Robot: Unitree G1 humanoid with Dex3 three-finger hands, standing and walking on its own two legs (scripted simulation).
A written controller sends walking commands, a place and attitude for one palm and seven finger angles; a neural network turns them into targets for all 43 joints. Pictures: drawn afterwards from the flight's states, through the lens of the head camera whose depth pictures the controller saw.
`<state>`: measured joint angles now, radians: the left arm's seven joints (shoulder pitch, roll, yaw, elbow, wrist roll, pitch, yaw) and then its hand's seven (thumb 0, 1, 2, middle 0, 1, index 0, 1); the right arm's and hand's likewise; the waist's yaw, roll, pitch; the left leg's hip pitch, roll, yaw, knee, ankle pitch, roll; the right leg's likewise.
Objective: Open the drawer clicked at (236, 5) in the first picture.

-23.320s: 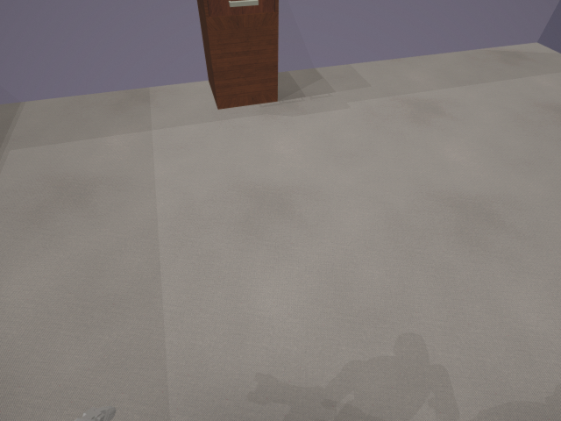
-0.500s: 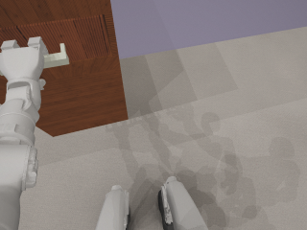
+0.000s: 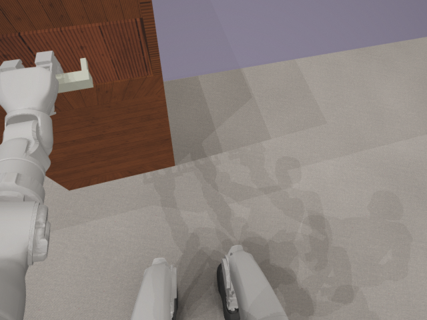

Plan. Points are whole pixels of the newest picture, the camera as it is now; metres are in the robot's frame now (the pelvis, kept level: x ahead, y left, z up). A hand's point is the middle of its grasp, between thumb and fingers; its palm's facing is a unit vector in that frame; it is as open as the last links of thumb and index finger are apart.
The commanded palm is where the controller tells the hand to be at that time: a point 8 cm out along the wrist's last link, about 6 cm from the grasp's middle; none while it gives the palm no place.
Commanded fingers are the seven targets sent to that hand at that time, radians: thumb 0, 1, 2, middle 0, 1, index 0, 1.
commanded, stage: pull the drawer open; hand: left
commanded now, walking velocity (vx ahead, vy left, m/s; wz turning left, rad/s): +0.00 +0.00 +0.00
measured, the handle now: (42, 77) +0.57 +0.27 +0.02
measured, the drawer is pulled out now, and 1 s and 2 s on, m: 0.00 0.00 0.00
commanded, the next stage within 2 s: open the thumb to release the handle in 0.88 s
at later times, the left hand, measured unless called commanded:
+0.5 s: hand (45, 107) +0.52 +0.27 +0.00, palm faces -0.01 -0.04 -1.00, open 5.6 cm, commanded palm +0.49 +0.27 +0.04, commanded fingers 0.00 0.90 0.90 -0.40 -1.35 -0.40 -1.35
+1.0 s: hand (44, 105) +0.52 +0.27 -0.01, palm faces +0.01 -0.01 -1.00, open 5.5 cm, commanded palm +0.52 +0.25 +0.04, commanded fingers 0.00 0.76 0.84 -0.39 -1.34 -0.39 -1.34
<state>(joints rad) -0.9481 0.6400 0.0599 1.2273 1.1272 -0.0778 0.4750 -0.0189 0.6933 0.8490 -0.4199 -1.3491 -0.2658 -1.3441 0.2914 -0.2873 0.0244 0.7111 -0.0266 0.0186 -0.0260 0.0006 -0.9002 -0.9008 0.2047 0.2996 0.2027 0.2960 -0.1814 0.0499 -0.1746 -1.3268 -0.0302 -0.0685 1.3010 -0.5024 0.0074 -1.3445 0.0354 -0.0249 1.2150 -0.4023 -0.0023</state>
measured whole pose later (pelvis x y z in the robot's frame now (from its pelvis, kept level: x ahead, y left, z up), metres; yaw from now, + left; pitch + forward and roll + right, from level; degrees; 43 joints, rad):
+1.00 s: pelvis +0.08 +0.02 +0.04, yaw -1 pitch +29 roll -3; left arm -0.66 0.46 0.04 1.03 1.13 -0.04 0.59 -0.02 0.73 0.83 -0.37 -1.35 -0.38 -1.35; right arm 0.25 -0.26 -0.04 0.73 -0.06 0.09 0.01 0.00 -0.90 -0.90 0.20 0.30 0.20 0.30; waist -0.08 0.04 -0.20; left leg -1.07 -0.03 -0.04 1.15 -0.58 0.04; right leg -1.10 0.03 0.00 1.08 -0.48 0.02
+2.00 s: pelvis +0.02 +0.00 +0.02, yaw +0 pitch +29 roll -3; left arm -0.90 0.58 0.03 1.22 1.12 -0.05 0.47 0.00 -0.49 0.30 -0.35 -1.23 -0.37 -1.21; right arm 0.30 -0.27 0.01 0.74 -0.04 -0.01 -0.02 0.00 -0.90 -0.90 0.21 0.30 0.20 0.30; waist -0.15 0.06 -0.19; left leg -1.24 -0.02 -0.07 1.25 -0.52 0.01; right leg -1.26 0.03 -0.04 1.16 -0.42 -0.01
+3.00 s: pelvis +0.07 +0.01 +0.07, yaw +0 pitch +23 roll -2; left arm -0.70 0.50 0.05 1.06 1.09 -0.05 0.43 0.00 -0.49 0.30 -0.43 -1.22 -0.43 -1.22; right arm 0.30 -0.27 -0.04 0.75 -0.04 0.05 -0.02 0.00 -0.90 -0.90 0.20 0.30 0.20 0.30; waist -0.11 0.06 -0.16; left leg -0.87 -0.02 -0.05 0.95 -0.48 0.02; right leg -0.90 0.03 -0.01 0.88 -0.39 0.00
